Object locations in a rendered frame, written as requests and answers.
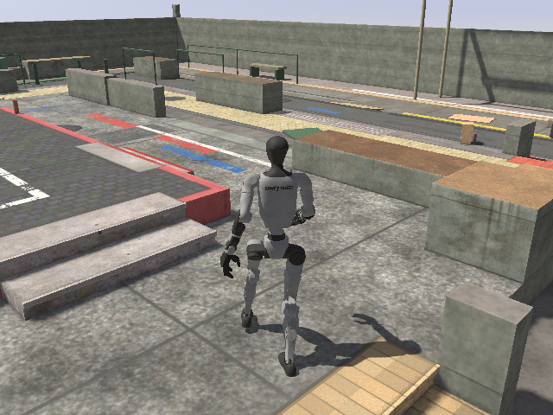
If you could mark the left robot forearm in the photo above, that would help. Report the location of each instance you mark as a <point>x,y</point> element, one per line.
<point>235,235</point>

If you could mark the right robot upper arm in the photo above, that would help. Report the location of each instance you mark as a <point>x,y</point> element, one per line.
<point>306,194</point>

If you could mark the robot right hand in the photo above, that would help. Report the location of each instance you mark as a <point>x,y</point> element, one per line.
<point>296,220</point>

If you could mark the left robot thigh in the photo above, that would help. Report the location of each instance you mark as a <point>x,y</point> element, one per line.
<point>254,252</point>

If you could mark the robot left hand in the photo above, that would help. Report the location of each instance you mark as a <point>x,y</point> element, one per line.
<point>225,260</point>

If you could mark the right robot forearm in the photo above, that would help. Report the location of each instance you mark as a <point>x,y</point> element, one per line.
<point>304,218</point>

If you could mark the left robot upper arm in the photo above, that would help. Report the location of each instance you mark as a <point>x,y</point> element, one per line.
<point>247,193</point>

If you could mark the humanoid robot torso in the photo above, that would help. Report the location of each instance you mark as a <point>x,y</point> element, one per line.
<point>277,208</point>

